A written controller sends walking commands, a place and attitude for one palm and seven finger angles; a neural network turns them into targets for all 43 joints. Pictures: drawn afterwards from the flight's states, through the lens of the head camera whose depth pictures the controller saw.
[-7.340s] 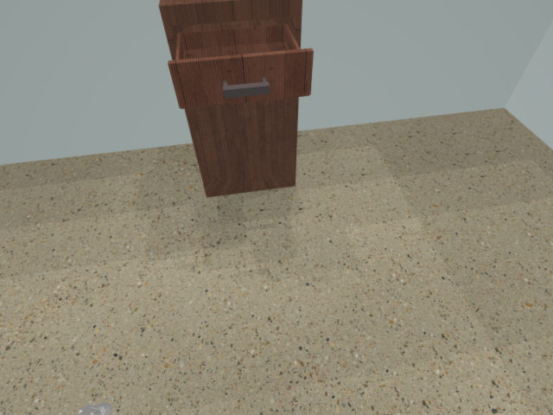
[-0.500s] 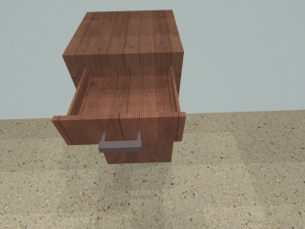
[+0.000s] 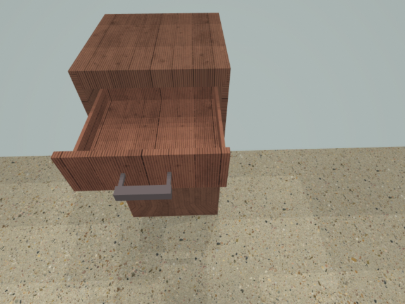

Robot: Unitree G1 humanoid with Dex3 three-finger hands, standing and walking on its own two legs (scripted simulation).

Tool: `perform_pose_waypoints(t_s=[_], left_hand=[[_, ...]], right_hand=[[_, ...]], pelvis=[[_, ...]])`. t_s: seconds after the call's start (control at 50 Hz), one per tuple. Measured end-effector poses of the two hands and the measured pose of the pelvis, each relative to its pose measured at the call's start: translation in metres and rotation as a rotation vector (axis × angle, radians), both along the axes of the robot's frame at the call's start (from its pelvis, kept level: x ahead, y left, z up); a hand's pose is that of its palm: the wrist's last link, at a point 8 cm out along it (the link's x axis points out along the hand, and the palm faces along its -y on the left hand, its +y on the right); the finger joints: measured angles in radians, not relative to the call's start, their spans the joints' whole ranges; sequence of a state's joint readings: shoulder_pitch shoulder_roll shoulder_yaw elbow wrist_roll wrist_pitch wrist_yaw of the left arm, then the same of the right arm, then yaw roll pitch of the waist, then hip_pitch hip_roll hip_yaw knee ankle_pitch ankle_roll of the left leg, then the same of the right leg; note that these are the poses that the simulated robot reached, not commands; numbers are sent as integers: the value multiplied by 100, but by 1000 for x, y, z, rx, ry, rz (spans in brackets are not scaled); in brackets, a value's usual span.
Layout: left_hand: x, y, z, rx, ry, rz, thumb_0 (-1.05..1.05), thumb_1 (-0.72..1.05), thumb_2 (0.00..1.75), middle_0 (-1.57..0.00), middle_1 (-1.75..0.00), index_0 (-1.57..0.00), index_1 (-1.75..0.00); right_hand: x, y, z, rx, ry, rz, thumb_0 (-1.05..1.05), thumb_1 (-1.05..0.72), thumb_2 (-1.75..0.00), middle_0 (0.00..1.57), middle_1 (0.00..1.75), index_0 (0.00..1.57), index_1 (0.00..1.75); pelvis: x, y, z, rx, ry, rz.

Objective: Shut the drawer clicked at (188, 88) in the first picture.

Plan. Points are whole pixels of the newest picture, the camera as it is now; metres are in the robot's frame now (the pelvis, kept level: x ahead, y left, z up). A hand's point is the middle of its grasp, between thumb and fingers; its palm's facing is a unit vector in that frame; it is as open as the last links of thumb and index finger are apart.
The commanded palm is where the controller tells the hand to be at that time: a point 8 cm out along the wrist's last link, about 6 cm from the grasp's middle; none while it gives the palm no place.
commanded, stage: come to a stop and stand still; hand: left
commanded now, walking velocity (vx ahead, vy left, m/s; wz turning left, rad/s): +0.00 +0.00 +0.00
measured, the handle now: (144, 184) +0.39 +0.16 -0.02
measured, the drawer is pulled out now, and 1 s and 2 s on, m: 0.27 0.27 0.27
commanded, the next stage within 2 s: look again from close up in 0.98 s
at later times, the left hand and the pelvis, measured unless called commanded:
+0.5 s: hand out of the picture -0.01 +0.13 -0.18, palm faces +0.06 -0.98 -0.18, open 7.4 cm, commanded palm none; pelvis +0.03 -0.02 +0.00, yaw +0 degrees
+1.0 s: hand out of the picture +0.01 +0.15 -0.18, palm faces +0.05 -0.98 -0.20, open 7.4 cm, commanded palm none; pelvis +0.05 -0.02 +0.00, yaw -1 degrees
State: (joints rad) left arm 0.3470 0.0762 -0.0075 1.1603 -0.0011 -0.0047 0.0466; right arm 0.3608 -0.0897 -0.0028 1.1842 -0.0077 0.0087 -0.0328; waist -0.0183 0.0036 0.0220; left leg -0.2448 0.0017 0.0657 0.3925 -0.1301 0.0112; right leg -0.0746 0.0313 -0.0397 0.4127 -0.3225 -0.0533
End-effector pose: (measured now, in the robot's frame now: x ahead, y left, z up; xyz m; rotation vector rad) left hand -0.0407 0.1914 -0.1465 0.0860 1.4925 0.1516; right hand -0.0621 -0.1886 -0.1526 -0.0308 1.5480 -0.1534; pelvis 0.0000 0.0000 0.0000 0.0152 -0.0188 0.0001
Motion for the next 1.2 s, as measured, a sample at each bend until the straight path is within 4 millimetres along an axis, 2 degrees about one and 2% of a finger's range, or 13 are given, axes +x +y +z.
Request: perform_pose_waypoints(t_s=[0.16,0.34,0.52,0.72,0.94,1.1,1.2], left_hand=[[2,-8,2,6,14,15,0,91,90,-20,-30,-20,-30],[12,-14,2,16,17,16,0,91,90,-20,-30,-20,-30],[27,-14,1,32,8,14,0,91,90,-20,-30,-20,-30],[41,-9,0,42,3,7,0,91,90,-20,-30,-20,-30],[49,0,0,45,-1,0,0,91,90,-20,-30,-20,-30],[51,7,0,50,-10,-15,0,91,90,-20,-30,-20,-30],[56,19,-4,44,-55,-78,0,91,90,-20,-30,-20,-30]], right_hand=[[41,-11,-3,-8,-68,34,1,-91,-89,20,30,20,29],[71,-38,-2,-49,-99,55,2,-92,-89,20,30,20,29],[93,-50,-2,-68,-118,68,1,-92,-89,20,30,20,29],[105,-52,-2,-74,-120,67,1,-92,-89,20,30,20,29],[105,-45,-1,-74,-112,63,1,-92,-89,20,30,20,29],[102,-38,-1,-72,-110,64,1,-92,-89,20,30,20,29],[107,-37,0,-98,-205,30,1,-93,-89,20,30,20,29]], pelvis=[[10,-7,0,3,3,-2],[23,-16,-1,9,5,-4],[34,-23,-2,10,2,-5],[44,-23,-3,12,-1,-12],[49,-17,-3,14,-3,-15],[48,-10,-2,7,3,-17],[41,3,-9,-23,14,-45]])
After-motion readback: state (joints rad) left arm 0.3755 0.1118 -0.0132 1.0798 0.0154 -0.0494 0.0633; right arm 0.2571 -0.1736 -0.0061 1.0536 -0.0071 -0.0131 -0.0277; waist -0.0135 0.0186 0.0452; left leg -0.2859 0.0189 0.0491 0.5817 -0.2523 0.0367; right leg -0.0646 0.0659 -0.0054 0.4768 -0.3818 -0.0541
